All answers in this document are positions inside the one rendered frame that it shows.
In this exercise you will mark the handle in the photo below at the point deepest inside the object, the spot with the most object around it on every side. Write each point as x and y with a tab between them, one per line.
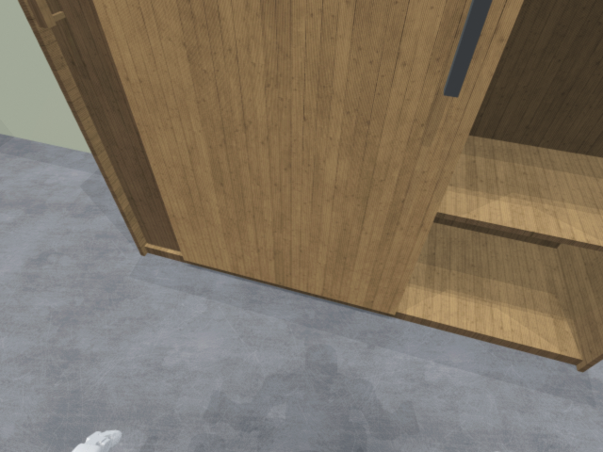
42	13
468	41

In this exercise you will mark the robot left hand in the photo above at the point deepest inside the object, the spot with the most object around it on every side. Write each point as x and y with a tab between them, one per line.
100	442

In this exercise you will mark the wardrobe door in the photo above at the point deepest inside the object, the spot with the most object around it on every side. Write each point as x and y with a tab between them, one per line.
306	143
83	44

